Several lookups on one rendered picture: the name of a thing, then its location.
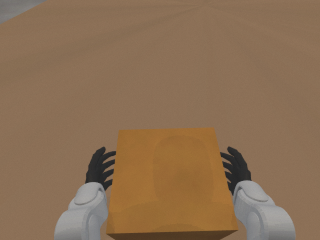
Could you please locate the robot right forearm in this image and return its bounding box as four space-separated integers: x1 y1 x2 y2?
233 180 296 240

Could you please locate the carton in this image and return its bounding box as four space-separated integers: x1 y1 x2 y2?
106 127 239 240

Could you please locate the robot left forearm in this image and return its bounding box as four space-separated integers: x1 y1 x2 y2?
54 182 109 240

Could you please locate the left robot hand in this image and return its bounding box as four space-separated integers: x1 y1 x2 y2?
85 147 116 191

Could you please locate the right robot hand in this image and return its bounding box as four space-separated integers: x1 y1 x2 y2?
220 146 252 196

